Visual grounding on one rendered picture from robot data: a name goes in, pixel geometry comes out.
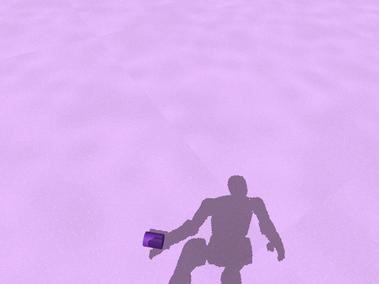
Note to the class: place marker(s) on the can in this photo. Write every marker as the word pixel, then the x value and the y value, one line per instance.
pixel 153 240

